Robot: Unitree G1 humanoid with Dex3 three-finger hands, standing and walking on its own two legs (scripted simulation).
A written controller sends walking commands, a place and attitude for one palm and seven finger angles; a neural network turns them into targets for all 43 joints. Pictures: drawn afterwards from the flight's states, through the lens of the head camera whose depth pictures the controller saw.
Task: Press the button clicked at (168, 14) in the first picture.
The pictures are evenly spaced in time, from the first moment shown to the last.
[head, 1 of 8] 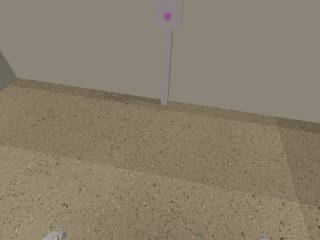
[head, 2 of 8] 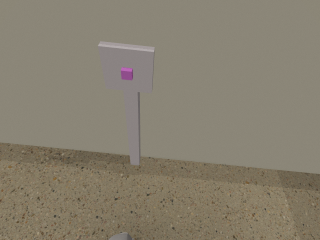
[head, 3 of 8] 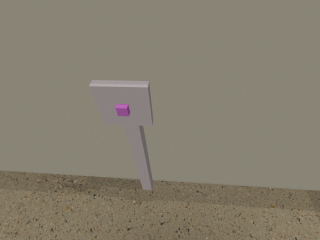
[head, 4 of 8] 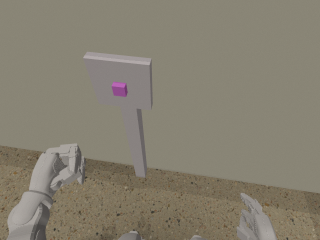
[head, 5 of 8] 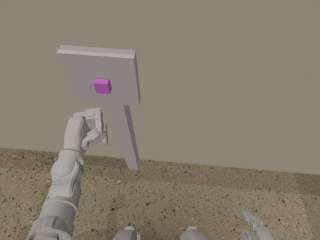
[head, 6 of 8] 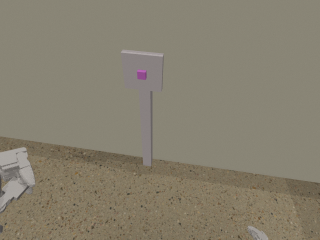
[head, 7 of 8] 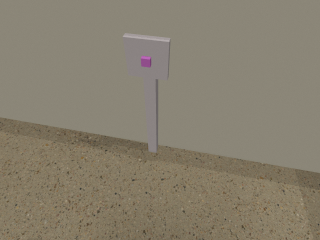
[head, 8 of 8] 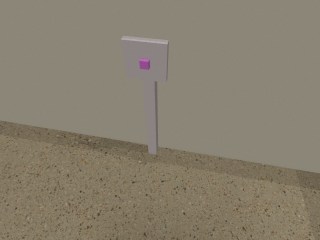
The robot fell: no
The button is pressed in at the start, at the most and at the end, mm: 0 9 0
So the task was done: no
